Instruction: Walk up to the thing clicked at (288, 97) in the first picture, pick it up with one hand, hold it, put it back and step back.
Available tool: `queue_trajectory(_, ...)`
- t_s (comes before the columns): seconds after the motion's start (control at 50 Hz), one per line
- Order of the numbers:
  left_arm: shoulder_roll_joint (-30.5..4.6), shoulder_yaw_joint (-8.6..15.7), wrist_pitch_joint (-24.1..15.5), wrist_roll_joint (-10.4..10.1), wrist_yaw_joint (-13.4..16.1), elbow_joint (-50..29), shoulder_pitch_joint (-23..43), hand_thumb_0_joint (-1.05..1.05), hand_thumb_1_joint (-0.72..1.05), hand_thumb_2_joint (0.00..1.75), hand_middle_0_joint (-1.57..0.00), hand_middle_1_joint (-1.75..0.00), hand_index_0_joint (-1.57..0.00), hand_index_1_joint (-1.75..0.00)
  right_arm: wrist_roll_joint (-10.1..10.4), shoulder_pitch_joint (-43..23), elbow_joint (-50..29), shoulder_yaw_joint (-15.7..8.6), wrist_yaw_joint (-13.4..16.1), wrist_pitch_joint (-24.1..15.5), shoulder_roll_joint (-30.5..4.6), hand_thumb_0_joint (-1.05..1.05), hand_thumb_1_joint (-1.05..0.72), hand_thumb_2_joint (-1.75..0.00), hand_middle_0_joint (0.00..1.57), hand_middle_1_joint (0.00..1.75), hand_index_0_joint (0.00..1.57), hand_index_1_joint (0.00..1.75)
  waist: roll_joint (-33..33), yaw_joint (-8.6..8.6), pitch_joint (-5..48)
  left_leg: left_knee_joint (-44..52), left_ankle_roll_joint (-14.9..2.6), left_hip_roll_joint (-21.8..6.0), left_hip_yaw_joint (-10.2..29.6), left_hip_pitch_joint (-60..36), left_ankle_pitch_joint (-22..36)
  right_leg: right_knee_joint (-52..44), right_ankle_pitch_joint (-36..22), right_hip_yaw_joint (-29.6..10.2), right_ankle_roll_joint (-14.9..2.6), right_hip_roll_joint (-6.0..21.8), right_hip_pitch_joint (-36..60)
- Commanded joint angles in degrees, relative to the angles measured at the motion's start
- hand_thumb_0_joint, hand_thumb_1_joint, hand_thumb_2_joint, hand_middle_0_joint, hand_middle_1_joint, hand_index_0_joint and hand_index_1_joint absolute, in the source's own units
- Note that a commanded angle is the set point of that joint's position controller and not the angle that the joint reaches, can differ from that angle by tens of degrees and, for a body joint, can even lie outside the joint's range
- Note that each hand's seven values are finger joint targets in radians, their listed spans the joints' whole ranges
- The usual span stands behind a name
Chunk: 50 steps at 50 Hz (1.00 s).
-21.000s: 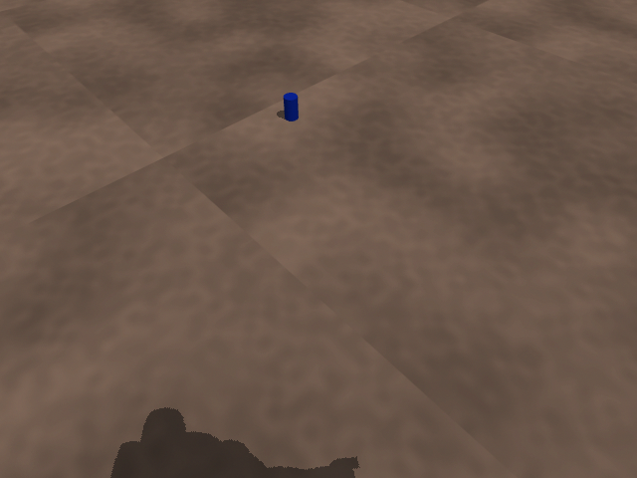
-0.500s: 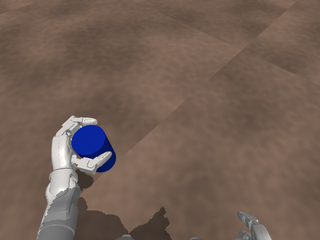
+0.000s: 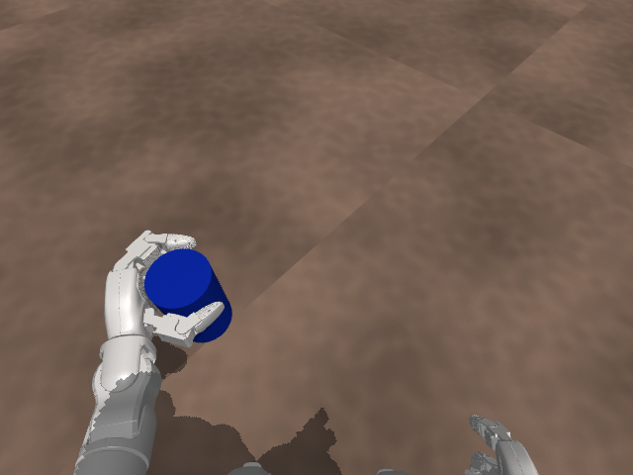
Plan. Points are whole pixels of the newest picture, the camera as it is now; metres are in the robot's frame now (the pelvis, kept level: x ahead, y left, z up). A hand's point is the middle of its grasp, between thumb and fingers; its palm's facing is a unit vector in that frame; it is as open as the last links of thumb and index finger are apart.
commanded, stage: hold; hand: left
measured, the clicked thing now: (193, 299) +0.34 +0.17 +0.01
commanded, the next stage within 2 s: crouch in 0.74 s
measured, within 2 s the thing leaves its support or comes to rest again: neither
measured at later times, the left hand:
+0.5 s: hand (183, 291) +0.33 +0.17 +0.04, palm faces +0.17 -0.99 -0.01, open 10.5 cm
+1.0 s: hand (183, 292) +0.33 +0.17 +0.03, palm faces +0.17 -0.98 -0.01, open 10.5 cm
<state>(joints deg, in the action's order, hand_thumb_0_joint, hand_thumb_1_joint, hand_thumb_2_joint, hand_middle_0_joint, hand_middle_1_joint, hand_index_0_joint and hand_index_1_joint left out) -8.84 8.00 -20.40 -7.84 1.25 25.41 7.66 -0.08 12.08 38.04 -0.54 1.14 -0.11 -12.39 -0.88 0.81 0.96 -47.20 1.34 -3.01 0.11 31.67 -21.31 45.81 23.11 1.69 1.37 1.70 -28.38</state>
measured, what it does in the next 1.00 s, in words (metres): stands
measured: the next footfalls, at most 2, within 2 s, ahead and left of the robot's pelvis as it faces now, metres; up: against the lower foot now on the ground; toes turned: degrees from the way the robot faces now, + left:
none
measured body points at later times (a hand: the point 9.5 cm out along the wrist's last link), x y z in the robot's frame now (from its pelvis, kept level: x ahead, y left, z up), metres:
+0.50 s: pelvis +0.00 +0.00 +0.00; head +0.04 +0.00 +0.45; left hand +0.32 +0.22 +0.04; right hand +0.13 -0.25 -0.11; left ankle +0.03 +0.13 -0.70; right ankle +0.00 -0.14 -0.70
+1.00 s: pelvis +0.00 +0.00 +0.00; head +0.05 +0.01 +0.44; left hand +0.32 +0.22 +0.04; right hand +0.13 -0.24 -0.11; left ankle +0.03 +0.13 -0.70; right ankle +0.00 -0.14 -0.70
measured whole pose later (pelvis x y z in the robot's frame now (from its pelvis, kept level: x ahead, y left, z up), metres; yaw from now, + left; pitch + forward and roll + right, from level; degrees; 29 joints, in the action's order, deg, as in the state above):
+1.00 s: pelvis +0.00 +0.00 +0.00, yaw +0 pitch +7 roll -1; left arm -8.9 8.2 -21.8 -7.7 1.5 28.3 9.0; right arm -0.1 11.8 38.5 -0.6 1.1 -0.6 -12.2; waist -0.6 1.0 1.2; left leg -48.2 1.2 -2.9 0.2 33.4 -21.4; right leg 46.9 23.3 1.6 1.4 1.8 -30.2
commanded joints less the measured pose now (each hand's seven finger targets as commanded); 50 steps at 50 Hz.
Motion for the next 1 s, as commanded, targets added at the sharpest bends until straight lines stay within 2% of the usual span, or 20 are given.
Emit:
queue_trajectory(0.0,-6.9,1.9,-5.3,-0.7,0.4,-15.5,18.4,0.00,0.06,1.14,-1.16,-1.31,-1.17,-1.31,0.1,-1.8,-7.0,-2.8,0.4,-2.4,-7.4,0.00,-0.91,-0.90,0.20,0.30,0.20,0.30,0.3,0.70,17.2,6.5,-1.11,1.6,-0.3,-10.5,12.0,-6.4,-15.2,1.1,-1.45,-2.2,4.5)
queue_trajectory(0.02,-5.6,0.9,-5.5,-0.9,0.3,-14.7,18.5,0.00,0.08,1.15,-1.15,-1.31,-1.17,-1.31,0.2,-2.2,-7.1,-2.7,0.4,-2.4,-7.3,0.00,-0.91,-0.90,0.20,0.30,0.20,0.30,0.5,1.24,15.2,6.8,-1.10,1.5,-0.3,-10.2,10.5,-6.5,-13.8,1.1,-1.43,-2.2,3.3)
queue_trajectory(0.04,-6.6,2.5,-5.3,-0.9,0.6,-13.9,17.9,0.00,0.10,1.14,-1.17,-1.30,-1.17,-1.31,0.1,-1.9,-6.8,-2.9,0.5,-2.4,-7.4,0.00,-0.91,-0.90,0.20,0.30,0.20,0.30,1.3,0.93,15.6,6.9,-1.17,1.5,-0.1,-9.6,10.0,-6.6,-13.2,1.2,-1.41,-2.1,3.5)
queue_trajectory(0.08,-5.3,1.1,-5.3,-0.8,0.4,-13.1,17.5,0.00,0.11,1.14,-1.17,-1.30,-1.18,-1.31,0.2,-2.3,-6.9,-2.8,0.4,-2.6,-7.3,0.00,-0.91,-0.90,0.20,0.30,0.20,0.30,1.0,0.76,14.6,7.0,-1.17,1.6,-0.2,-9.1,9.1,-6.7,-12.5,1.1,-1.47,-2.0,3.1)
queue_trajectory(0.1,-6.5,2.7,-5.4,-0.9,0.5,-12.4,17.1,0.00,0.09,1.14,-1.17,-1.31,-1.18,-1.31,0.1,-2.0,-6.8,-2.8,0.4,-2.7,-7.3,0.00,-0.91,-0.90,0.20,0.30,0.20,0.30,1.3,0.42,14.4,6.7,-1.29,1.7,-0.3,-8.5,8.9,-6.8,-12.3,1.0,-1.35,-1.9,3.2)
queue_trajectory(0.12,-6.1,1.6,-5.7,-0.8,0.2,-13.7,17.6,0.00,0.10,1.14,-1.16,-1.30,-1.17,-1.30,0.0,-2.2,-6.9,-2.9,0.3,-2.7,-7.3,0.00,-0.91,-0.90,0.20,0.30,0.20,0.30,0.6,0.59,15.3,6.7,-1.22,1.7,-0.3,-9.1,9.5,-6.4,-12.9,0.9,-1.40,-1.9,3.8)
queue_trajectory(0.18,-7.8,2.7,-5.9,-0.3,0.5,-15.7,17.3,0.00,0.08,1.13,-1.16,-1.30,-1.17,-1.30,-0.1,-1.8,-7.3,-3.0,0.4,-2.5,-7.4,0.00,-0.91,-0.90,0.20,0.30,0.20,0.30,-0.9,-0.07,19.3,6.2,-1.02,2.0,-0.5,-11.1,11.9,-6.3,-15.0,0.8,-1.48,-1.9,5.7)
queue_trajectory(0.26,-8.0,3.9,-5.7,-0.9,0.3,-13.6,17.2,0.00,0.07,1.14,-1.16,-1.31,-1.17,-1.31,-0.1,-1.1,-6.6,-2.8,0.5,-2.4,-7.3,0.00,-0.91,-0.90,0.20,0.30,0.20,0.30,0.6,0.75,18.9,5.5,-1.49,1.8,-0.5,-10.7,14.0,-6.2,-17.5,0.7,-1.06,-1.9,5.7)
queue_trajectory(0.32,-6.3,2.0,-5.8,-0.9,0.0,-12.8,18.4,0.00,0.07,1.14,-1.15,-1.31,-1.17,-1.31,-0.2,-1.5,-6.3,-2.7,0.5,-2.3,-7.2,0.00,-0.91,-0.90,0.20,0.30,0.20,0.30,0.4,1.27,16.0,5.8,-1.35,1.6,-0.4,-9.4,11.8,-6.0,-15.3,0.8,-1.28,-2.0,3.4)
queue_trajectory(0.38,-6.7,2.4,-6.0,-0.6,0.0,-12.1,17.6,0.00,0.10,1.15,-1.17,-1.31,-1.19,-1.32,-0.1,-1.9,-6.8,-2.9,0.4,-2.5,-7.2,0.00,-0.91,-0.90,0.20,0.30,0.20,0.30,0.2,0.71,15.5,5.9,-1.32,1.9,-0.6,-8.2,9.5,-6.5,-13.2,0.6,-1.38,-1.8,3.2)
queue_trajectory(0.48,-8.3,2.7,-6.3,-0.6,-0.1,-15.8,20.0,0.00,0.07,1.13,-1.16,-1.31,-1.18,-1.31,-0.1,-1.2,-6.8,-2.8,0.4,-2.6,-7.4,0.00,-0.91,-0.90,0.20,0.30,0.20,0.30,-1.4,0.46,19.2,5.6,-1.20,2.0,-0.7,-10.9,12.6,-6.3,-16.2,0.6,-1.36,-1.8,5.0)
queue_trajectory(0.54,-8.1,3.4,-6.1,-0.7,0.6,-14.8,18.7,0.00,0.05,1.14,-1.16,-1.31,-1.17,-1.32,-0.1,-1.6,-6.8,-2.7,0.5,-2.5,-7.3,0.00,-0.91,-0.90,0.20,0.30,0.20,0.30,-1.1,0.22,18.3,6.1,-1.09,1.7,-0.4,-10.3,11.2,-6.1,-14.5,0.9,-1.54,-2.0,4.8)
queue_trajectory(0.58,-5.8,1.8,-5.5,-0.8,0.6,-12.4,17.6,0.00,0.07,1.14,-1.16,-1.31,-1.17,-1.31,0.0,-1.8,-7.1,-2.7,0.6,-2.3,-7.3,0.00,-0.91,-0.90,0.20,0.30,0.20,0.30,1.4,0.82,16.2,6.5,-1.28,1.7,-0.4,-9.0,9.9,-6.8,-13.5,1.0,-1.39,-2.1,4.3)
queue_trajectory(0.6,-6.9,3.3,-5.4,-1.0,0.7,-11.1,16.7,0.00,0.06,1.15,-1.16,-1.31,-1.18,-1.32,0.1,-2.0,-6.9,-2.7,0.6,-2.3,-7.4,0.00,-0.91,-0.90,0.20,0.30,0.20,0.30,1.9,0.64,14.8,6.2,-1.50,1.9,-0.7,-7.6,9.2,-7.0,-13.1,0.7,-1.24,-1.9,3.6)
queue_trajectory(0.66,-8.3,3.7,-5.3,-0.4,0.4,-12.5,18.1,0.00,0.08,1.14,-1.17,-1.31,-1.18,-1.32,0.0,-2.3,-7.0,-2.8,0.8,-2.2,-7.3,0.00,-0.91,-0.90,0.20,0.30,0.20,0.30,1.3,0.25,15.8,6.2,-1.54,2.2,-1.1,-8.0,8.5,-7.6,-12.7,0.2,-1.12,-1.5,4.3)
queue_trajectory(0.8,-6.9,2.2,-5.8,-0.8,0.7,-16.0,18.4,0.00,0.08,1.14,-1.18,-1.31,-1.19,-1.32,0.0,-2.0,-7.3,-2.7,0.4,-2.8,-7.1,0.00,-0.91,-0.90,0.20,0.30,0.20,0.30,-0.7,0.27,18.2,6.5,-1.03,1.9,-0.5,-10.0,9.9,-6.4,-13.2,0.9,-1.61,-2.1,5.1)
queue_trajectory(0.86,-7.4,2.5,-5.6,-0.4,0.7,-12.5,18.5,0.00,0.08,1.15,-1.10,-1.26,-1.11,-1.26,0.1,-1.9,-6.9,-2.9,0.7,-2.8,-7.5,0.00,-0.91,-0.91,0.20,0.30,0.20,0.30,0.8,1.17,15.3,6.4,-1.26,1.8,-0.5,-8.8,8.5,-6.7,-12.1,0.7,-1.45,-2.0,3.0)
queue_trajectory(0.9,-5.7,1.2,-5.8,-0.2,0.5,-11.1,17.9,0.00,0.09,1.16,-1.09,-1.25,-1.10,-1.25,0.0,-1.8,-6.5,-3.0,0.4,-2.9,-7.4,0.00,-0.91,-0.91,0.20,0.30,0.20,0.30,1.7,1.56,14.0,6.1,-1.34,1.7,-0.3,-7.6,7.8,-6.3,-11.5,0.9,-1.51,-2.1,1.6)
queue_trajectory(0.94,-5.0,1.8,-6.2,-0.7,0.4,-8.6,16.4,0.00,0.08,1.15,-1.09,-1.26,-1.11,-1.26,-0.2,-1.7,-6.2,-3.1,0.4,-3.1,-7.3,0.00,-0.91,-0.91,0.20,0.30,0.20,0.30,2.6,1.49,14.4,5.1,-1.56,1.6,-0.1,-6.6,8.2,-5.6,-12.0,0.9,-1.36,-2.0,1.0)
queue_trajectory(0.98,-7.0,4.4,-7.2,-0.7,0.6,-7.1,16.4,0.00,0.07,1.16,-1.09,-1.27,-1.12,-1.26,-0.4,-1.2,-5.8,-3.4,0.2,-2.8,-7.4,0.00,-0.90,-0.91,0.20,0.30,0.20,0.30,2.6,0.93,15.2,3.6,-1.68,1.9,-0.4,-5.0,9.2,-4.7,-13.3,0.5,-1.25,-1.6,1.0)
